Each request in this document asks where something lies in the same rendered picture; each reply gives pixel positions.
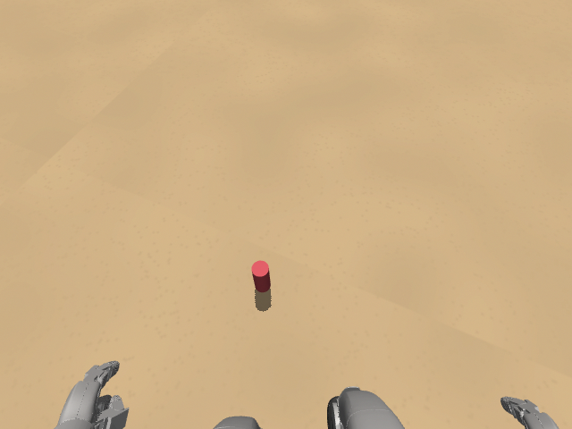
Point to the right robot hand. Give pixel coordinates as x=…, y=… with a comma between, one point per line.
x=527, y=413

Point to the can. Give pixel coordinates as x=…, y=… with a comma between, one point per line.
x=261, y=276

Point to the left robot hand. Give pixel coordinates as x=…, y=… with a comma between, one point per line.
x=84, y=403

